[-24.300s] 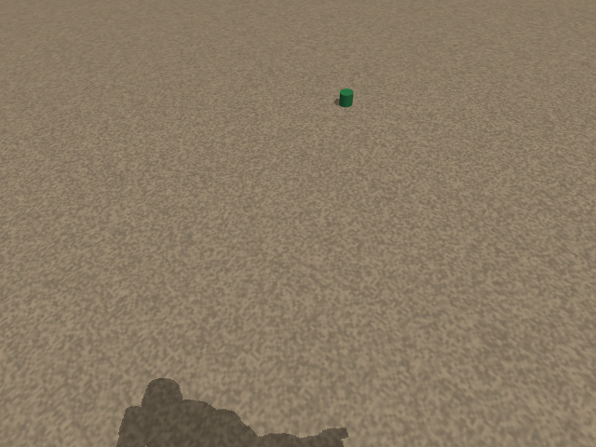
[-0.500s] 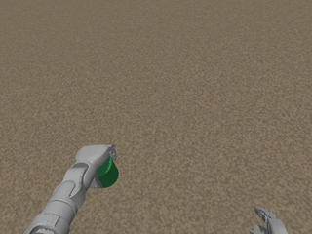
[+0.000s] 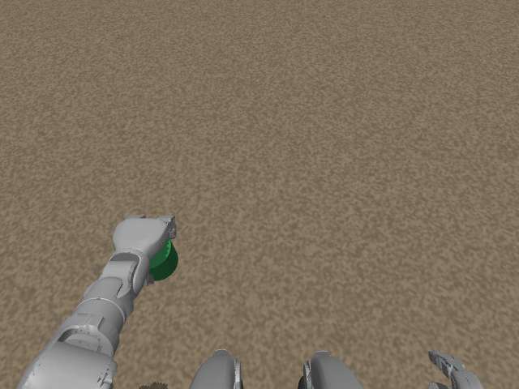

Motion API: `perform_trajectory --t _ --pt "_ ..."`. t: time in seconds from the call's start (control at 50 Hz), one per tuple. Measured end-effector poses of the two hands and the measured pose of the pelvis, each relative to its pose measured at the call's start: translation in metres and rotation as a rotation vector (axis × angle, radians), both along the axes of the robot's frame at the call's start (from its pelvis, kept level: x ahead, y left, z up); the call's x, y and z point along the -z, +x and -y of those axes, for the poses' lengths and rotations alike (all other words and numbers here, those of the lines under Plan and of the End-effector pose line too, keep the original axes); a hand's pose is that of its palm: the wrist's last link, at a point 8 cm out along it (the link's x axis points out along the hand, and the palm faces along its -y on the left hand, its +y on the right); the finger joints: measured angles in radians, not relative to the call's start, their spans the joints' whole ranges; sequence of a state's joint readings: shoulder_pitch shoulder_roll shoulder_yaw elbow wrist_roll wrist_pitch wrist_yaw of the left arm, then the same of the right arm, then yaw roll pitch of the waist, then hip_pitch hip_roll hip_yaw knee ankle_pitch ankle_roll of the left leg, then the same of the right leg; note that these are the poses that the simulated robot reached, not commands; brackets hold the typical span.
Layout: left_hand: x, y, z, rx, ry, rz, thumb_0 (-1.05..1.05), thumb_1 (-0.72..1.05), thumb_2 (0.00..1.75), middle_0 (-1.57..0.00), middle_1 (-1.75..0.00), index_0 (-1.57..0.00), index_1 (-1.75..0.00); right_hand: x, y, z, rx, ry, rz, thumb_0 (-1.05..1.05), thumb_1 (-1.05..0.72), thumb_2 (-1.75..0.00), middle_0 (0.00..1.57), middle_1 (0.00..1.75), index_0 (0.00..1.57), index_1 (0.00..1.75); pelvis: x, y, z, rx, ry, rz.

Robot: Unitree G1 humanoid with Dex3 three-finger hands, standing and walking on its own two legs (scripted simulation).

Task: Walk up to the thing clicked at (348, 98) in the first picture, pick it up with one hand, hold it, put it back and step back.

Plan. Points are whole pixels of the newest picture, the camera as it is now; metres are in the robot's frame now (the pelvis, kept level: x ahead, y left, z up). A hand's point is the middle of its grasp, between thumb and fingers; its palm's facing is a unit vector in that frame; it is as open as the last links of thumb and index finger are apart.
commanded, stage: crouch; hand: left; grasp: from above
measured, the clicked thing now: (153, 254) +0.36 +0.23 -0.12
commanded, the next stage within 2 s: lower in 1.50 s
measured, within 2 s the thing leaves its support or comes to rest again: neither
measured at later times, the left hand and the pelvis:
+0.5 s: hand (170, 271) +0.39 +0.26 -0.34, palm faces -0.47 +0.01 -0.88, open 10.6 cm; pelvis -0.05 +0.01 -0.21, yaw -2 degrees
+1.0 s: hand (178, 276) +0.42 +0.27 -0.47, palm faces -0.46 -0.02 -0.89, open 10.6 cm; pelvis -0.05 +0.01 -0.31, yaw -5 degrees
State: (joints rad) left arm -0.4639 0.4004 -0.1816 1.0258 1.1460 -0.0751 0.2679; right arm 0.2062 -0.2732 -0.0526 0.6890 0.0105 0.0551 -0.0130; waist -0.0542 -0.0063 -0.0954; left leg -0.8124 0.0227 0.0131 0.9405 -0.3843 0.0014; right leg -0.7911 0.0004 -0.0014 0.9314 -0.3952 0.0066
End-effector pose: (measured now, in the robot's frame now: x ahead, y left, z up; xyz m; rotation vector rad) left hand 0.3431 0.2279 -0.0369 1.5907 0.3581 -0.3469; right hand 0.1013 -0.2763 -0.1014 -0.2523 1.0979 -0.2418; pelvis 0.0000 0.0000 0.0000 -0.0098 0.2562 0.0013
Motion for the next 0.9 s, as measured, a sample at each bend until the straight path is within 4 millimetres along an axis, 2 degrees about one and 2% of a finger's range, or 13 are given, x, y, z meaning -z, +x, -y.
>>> perform_trajectory --t 0.16,0.28,0.38,0.52,0.66,0.78,0.9 --pt "0.082 0.032 -0.01 -0.033 0.025 0.023 0.0 -0.07 0.73 -0.46 -0.98 -0.47 -0.91 0.075 -0.055 0.006 0.05 -0.045 -0.11 0.01 -0.91 -0.89 0.2 0.3 0.2 0.3 0.074 -0.019 -0.005 0.0 -0.018 -0.171" --pt "0.144 0.046 -0.014 -0.048 0.015 0.022 0.0 -0.08 0.74 -0.45 -1.0 -0.46 -0.92 0.135 -0.092 -0.005 0.081 -0.036 -0.201 0.01 -0.91 -0.89 0.2 0.3 0.2 0.3 0.128 -0.031 -0.01 0.001 -0.031 -0.265" --pt "0.192 0.052 -0.021 -0.059 0.018 -0.007 0.0 -0.08 0.74 -0.46 -0.99 -0.47 -0.92 0.179 -0.109 -0.017 0.08 -0.007 -0.244 0.01 -0.91 -0.89 0.2 0.3 0.2 0.3 0.168 -0.04 -0.012 0.002 -0.038 -0.316" --pt "0.258 0.058 -0.029 -0.058 -0.01 -0.037 0.0 -0.08 0.72 -0.47 -0.98 -0.48 -0.9 0.229 -0.11 -0.023 0.035 0.009 -0.27 0.01 -0.9 -0.89 0.21 0.3 0.2 0.3 0.216 -0.045 -0.011 0.003 -0.052 -0.374" --pt "0.311 0.067 -0.035 -0.051 -0.027 -0.021 0.0 -0.09 0.73 -0.49 -0.97 -0.5 -0.89 0.261 -0.096 -0.015 -0.029 -0.012 -0.283 0.0 -0.91 -0.89 0.21 0.3 0.2 0.3 0.254 -0.044 -0.007 0.008 -0.066 -0.412" --pt "0.342 0.074 -0.04 -0.064 -0.027 -0.016 0.0 -0.1 0.73 -0.49 -0.96 -0.51 -0.88 0.278 -0.084 -0.007 -0.066 -0.03 -0.286 0.0 -0.91 -0.9 0.21 0.3 0.2 0.3 0.276 -0.043 -0.007 0.017 -0.075 -0.421" --pt "0.363 0.08 -0.041 -0.068 -0.027 -0.02 0.0 -0.1 0.73 -0.5 -0.95 -0.51 -0.87 0.292 -0.085 -0.003 -0.074 -0.034 -0.295 0.0 -0.91 -0.9 0.2 0.3 0.2 0.3 0.293 -0.043 -0.008 0.025 -0.082 -0.418"
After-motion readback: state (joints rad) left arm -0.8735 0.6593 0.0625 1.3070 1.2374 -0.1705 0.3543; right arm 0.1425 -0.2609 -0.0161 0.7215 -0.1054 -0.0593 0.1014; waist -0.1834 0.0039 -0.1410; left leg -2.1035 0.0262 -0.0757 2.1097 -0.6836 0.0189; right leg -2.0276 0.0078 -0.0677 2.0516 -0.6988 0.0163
